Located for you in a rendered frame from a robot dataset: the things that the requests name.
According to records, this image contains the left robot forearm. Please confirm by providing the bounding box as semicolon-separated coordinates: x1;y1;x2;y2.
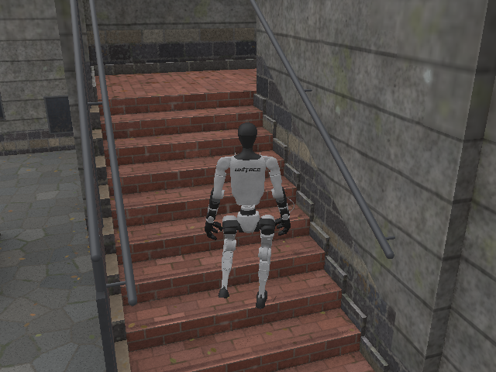
206;188;220;223

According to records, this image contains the right robot hand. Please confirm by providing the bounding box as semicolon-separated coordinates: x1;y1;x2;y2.
275;217;291;236

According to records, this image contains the left robot hand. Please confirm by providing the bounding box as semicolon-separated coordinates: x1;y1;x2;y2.
205;221;222;240

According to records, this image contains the robot right upper arm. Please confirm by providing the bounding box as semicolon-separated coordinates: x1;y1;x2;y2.
263;156;284;198

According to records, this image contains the robot left upper arm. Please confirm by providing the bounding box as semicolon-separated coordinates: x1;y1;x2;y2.
212;157;232;199

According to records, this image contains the right robot forearm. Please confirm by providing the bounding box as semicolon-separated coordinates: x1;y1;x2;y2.
276;187;290;220

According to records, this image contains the left robot thigh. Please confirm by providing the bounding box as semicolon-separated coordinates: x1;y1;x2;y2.
222;215;238;252

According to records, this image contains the robot left shin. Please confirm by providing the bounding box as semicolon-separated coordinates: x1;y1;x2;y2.
221;239;233;290

